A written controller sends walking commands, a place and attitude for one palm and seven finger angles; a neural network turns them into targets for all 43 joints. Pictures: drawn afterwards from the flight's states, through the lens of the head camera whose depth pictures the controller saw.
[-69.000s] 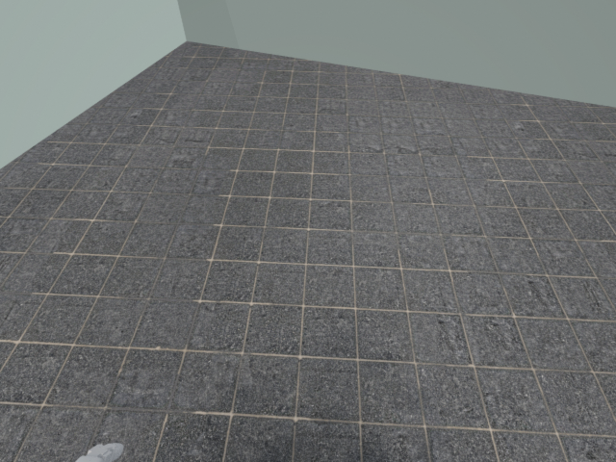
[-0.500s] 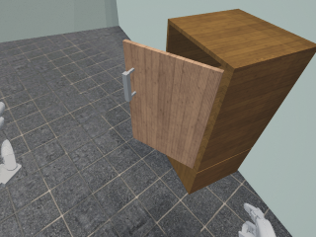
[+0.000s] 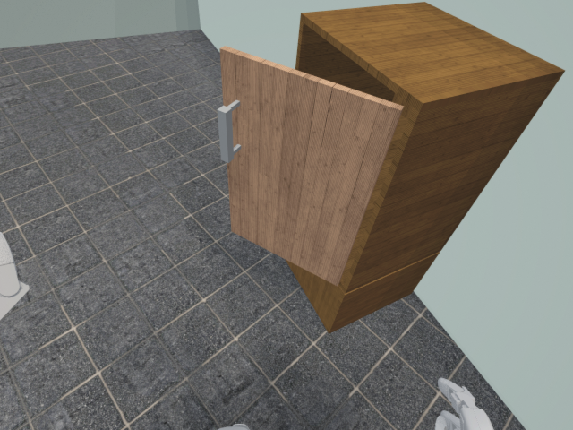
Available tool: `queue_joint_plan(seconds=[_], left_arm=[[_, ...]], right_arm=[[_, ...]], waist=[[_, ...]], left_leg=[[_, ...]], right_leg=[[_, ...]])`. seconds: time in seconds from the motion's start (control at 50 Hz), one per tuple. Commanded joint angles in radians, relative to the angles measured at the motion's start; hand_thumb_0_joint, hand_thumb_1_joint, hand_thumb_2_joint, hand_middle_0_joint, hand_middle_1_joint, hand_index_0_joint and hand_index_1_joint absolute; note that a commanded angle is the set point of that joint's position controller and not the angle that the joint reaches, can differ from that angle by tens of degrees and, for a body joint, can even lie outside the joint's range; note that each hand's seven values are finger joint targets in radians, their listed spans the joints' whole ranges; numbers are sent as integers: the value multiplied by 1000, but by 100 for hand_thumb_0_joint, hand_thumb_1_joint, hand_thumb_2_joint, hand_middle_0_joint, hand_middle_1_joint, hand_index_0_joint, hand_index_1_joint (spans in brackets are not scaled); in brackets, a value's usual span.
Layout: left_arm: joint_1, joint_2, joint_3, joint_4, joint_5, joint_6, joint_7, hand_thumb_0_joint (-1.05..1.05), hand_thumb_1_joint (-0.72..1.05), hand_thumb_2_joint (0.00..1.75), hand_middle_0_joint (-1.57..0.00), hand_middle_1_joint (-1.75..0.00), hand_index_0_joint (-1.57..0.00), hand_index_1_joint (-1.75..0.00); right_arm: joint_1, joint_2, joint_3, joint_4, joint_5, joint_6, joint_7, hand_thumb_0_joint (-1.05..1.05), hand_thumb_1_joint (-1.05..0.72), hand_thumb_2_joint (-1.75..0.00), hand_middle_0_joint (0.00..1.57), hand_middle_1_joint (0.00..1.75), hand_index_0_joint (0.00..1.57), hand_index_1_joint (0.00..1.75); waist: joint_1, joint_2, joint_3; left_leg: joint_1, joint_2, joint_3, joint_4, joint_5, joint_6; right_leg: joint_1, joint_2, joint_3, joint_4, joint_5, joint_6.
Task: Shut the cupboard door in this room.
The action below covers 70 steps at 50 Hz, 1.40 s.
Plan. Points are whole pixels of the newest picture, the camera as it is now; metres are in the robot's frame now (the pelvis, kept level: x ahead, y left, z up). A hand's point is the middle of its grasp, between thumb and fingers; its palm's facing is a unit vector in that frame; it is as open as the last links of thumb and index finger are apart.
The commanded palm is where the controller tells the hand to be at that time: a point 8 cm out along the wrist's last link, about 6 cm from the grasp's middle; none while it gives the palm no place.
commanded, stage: step back with the hand held close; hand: left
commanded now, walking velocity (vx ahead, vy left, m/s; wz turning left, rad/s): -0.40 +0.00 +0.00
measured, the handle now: (231, 131) +0.73 +0.15 +0.00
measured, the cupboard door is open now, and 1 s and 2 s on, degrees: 34 34 34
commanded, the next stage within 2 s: stop stepping back and stand still in 0.60 s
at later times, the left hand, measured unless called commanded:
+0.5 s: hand out of the picture +0.09 +0.20 +0.20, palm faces +0.25 -0.79 -0.55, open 7.4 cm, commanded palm +0.03 +0.25 +0.20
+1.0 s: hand out of the picture -0.09 +0.25 +0.22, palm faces +0.53 -0.77 -0.36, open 7.4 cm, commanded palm -0.12 +0.27 +0.20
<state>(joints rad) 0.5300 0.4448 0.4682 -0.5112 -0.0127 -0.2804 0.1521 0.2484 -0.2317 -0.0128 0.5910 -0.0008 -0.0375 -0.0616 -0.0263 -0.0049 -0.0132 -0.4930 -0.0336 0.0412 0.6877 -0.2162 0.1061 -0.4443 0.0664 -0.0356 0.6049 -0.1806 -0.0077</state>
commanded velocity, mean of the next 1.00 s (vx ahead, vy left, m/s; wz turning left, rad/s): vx -0.15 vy -0.01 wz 0.01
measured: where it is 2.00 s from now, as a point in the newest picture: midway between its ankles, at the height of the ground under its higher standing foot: outside the picture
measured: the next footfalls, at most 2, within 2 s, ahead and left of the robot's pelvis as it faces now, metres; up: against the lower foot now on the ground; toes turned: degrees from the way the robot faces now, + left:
right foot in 0.26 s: -0.17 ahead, -0.14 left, +0.00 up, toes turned -1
left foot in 0.60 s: +0.00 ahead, +0.06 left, +0.00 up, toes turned -3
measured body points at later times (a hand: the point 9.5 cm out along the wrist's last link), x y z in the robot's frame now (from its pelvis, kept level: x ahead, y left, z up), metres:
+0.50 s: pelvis -0.12 -0.04 +0.01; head -0.10 -0.01 +0.46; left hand +0.07 +0.24 +0.23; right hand +0.08 -0.27 -0.05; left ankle +0.07 +0.05 -0.70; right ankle -0.21 -0.14 -0.72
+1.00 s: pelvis -0.27 -0.02 +0.02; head -0.32 +0.00 +0.46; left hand -0.12 +0.29 +0.24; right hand -0.14 -0.28 -0.06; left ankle -0.24 +0.09 -0.70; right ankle -0.22 -0.15 -0.71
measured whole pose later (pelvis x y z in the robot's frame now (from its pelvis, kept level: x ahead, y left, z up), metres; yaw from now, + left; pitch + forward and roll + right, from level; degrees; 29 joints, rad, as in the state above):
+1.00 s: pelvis -0.27 -0.02 +0.02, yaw -2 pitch +0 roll -2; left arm 0.50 0.44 0.44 -0.51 -0.04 -0.19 0.19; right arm 0.33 -0.22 0.00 0.65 -0.01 -0.05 -0.08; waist 0.03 -0.03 -0.13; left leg -0.39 0.04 0.02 0.77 -0.42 0.02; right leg -0.36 -0.03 -0.12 0.60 -0.38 -0.03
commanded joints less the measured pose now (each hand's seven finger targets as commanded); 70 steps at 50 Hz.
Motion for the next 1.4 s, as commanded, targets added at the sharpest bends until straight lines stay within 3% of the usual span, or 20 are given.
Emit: queue_joint_plan(seconds=[0.0,0.12,0.28,0.36,0.42,0.48,0.62,0.68,0.74,0.78,0.82,0.94,0.96,1.0,1.04,1.1,1.18,1.2,1.24,1.38], left_arm=[[-53,174,150,-197,1,-60,9,0,90,90,-20,-30,-20,-30],[-46,138,100,-188,-32,-72,-13,0,90,90,-20,-30,-20,-30],[-33,211,123,-309,-52,-73,-18,0,90,90,-20,-30,-20,-30],[59,254,208,-339,-85,-53,-41,0,90,90,-20,-30,-20,-30],[140,274,230,-249,-113,-43,-45,0,90,90,-20,-30,-20,-30],[65,266,197,-149,-77,-7,-23,0,90,90,-20,-30,-20,-30],[-130,189,12,-71,-58,28,-9,0,90,90,-20,-30,-20,-30],[-102,203,56,-204,-65,4,-19,0,90,90,-20,-30,-20,-30],[38,211,126,-290,-58,11,-17,0,90,90,-20,-30,-20,-30],[144,304,223,-334,-64,31,0,0,90,90,-20,-30,-20,-30],[101,274,190,-353,-59,56,21,0,90,90,-20,-30,-20,-30],[-271,122,0,-13,-16,79,49,0,90,90,-20,-30,-20,-30],[-315,117,-23,-1,-15,81,49,0,90,90,-20,-30,-20,-30],[-307,119,-22,-72,-9,72,46,0,90,90,-20,-30,-20,-30],[-127,137,19,-88,-10,71,13,0,90,90,-20,-30,-20,-30],[-74,169,59,-272,-6,49,10,0,90,90,-20,-30,-20,-30],[-38,220,112,-296,-9,59,34,0,90,90,-20,-30,-20,-30],[-36,199,105,-262,-6,64,34,0,90,90,-20,-30,-20,-30],[-121,254,154,-232,-17,53,36,0,90,90,-20,-30,-20,-30],[-187,117,-4,-12,-13,35,21,0,90,90,-20,-30,-20,-30]], right_arm=[[-126,-158,-61,-152,-13,-68,-28,0,-90,-90,20,30,20,30],[-129,-138,-56,-96,-30,-110,-10,0,-90,-90,20,30,20,30],[-127,-121,-61,-45,-31,-138,22,0,-90,-90,20,30,20,30],[-184,-99,-49,-125,-15,-98,33,0,-90,-90,20,30,20,30],[-208,-78,-32,-167,31,-66,8,0,-90,-90,20,30,20,30],[-202,-91,-20,-119,-19,-49,-24,0,-90,-90,20,30,20,30],[-144,-135,-28,-114,28,-40,-40,0,-90,-90,20,30,20,30],[-187,-142,-43,-137,11,-57,-22,0,-90,-90,20,30,20,30],[-159,-129,-53,-166,2,-73,-9,0,-90,-90,20,30,20,30],[-135,-99,-53,-184,4,-67,-2,0,-90,-90,20,30,20,30],[-84,-90,-64,-149,-2,-40,-12,0,-90,-90,20,30,20,30],[-53,-106,-24,-65,-12,-70,-43,0,-90,-90,20,30,20,30],[-48,-117,-27,-68,-5,-81,-49,0,-90,-90,20,30,20,30],[-49,-152,-34,-112,13,-108,-48,0,-90,-90,20,30,20,30],[-96,-114,-31,-118,9,-107,-14,0,-90,-90,20,30,20,30],[-143,-98,-35,-129,-1,-102,12,0,-90,-90,20,30,20,30],[-130,-94,-25,-115,-19,-81,-6,0,-90,-90,20,30,20,30],[-118,-83,-24,-101,-19,-76,-5,0,-90,-90,20,30,20,30],[-103,-81,-41,-88,-7,-71,-3,0,-90,-90,20,30,20,30],[-106,-101,-39,-62,1,-70,-25,0,-90,-90,20,30,20,30]], waist=[[22,187,-96],[22,128,-101],[39,240,-462],[48,203,-429],[27,-134,-241],[3,-16,-44],[22,43,-59],[40,229,-147],[36,273,-201],[37,87,-263],[14,-190,-123],[-26,-57,49],[-29,4,64],[-17,327,81],[6,259,27],[29,159,6],[28,303,-38],[37,206,-41],[31,-162,-7],[8,-69,101]], left_leg=[[-489,306,-400,-520,-548,53],[-84,297,-389,-455,-169,30],[647,244,-234,-270,742,-38],[472,219,-147,-280,484,-53],[363,61,-20,-45,17,-119],[180,51,-76,157,-109,-137],[295,175,-197,-255,507,-41],[42,268,-337,-487,-46,18],[-172,171,-221,-522,-488,-53],[-48,28,-62,-235,-378,-119],[90,-19,-80,415,-164,-163],[176,66,41,-29,-228,-78],[175,57,22,-133,-300,-66],[165,289,-453,-474,-602,41],[-26,338,-557,-580,-715,59],[-78,302,-370,-554,-596,32],[-180,207,-163,-401,-540,-46],[-233,145,-102,-221,-483,-69],[-373,42,-22,406,-253,-103],[-171,125,-26,351,-79,-111]], right_leg=[[573,35,95,221,-12,17],[312,41,98,37,-192,8],[113,38,46,-149,-212,27],[229,13,13,-237,-63,33],[14,-222,134,-357,29,9],[-119,-354,250,-328,153,-101],[89,-55,67,-133,220,87],[287,18,84,44,-265,42],[493,52,-15,7,-316,-17],[365,-68,86,-211,-500,-56],[-156,-426,496,-457,-760,-219],[-113,-258,75,-257,-580,-72],[-85,-220,53,-173,-569,-58],[-137,-40,-58,278,-347,17],[-61,-31,16,590,-245,24],[43,-49,-7,468,-190,0],[436,15,-99,-35,-350,-44],[499,-38,-27,-166,-366,-74],[389,-447,613,-468,-500,-252],[79,-346,282,-453,-525,-164]])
